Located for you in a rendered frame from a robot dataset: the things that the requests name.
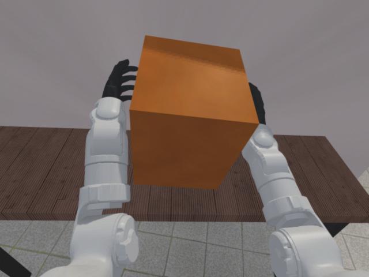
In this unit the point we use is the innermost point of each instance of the left robot hand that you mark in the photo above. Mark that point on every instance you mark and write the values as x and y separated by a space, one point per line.
113 86

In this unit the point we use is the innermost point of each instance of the left robot upper arm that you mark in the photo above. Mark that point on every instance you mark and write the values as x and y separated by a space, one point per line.
102 246

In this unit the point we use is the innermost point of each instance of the robot right forearm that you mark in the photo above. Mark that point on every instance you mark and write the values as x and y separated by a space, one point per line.
284 205

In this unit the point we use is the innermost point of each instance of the right robot hand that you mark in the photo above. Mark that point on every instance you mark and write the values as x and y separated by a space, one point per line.
258 103

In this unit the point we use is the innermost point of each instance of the table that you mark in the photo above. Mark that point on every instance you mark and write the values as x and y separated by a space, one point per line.
43 169

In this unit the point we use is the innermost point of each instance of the carton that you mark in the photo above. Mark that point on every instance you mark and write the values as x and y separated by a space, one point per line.
191 113

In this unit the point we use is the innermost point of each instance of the robot left forearm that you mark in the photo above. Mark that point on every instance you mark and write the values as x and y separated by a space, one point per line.
106 161

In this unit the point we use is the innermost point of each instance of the right robot upper arm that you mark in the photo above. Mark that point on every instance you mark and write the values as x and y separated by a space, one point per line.
307 251

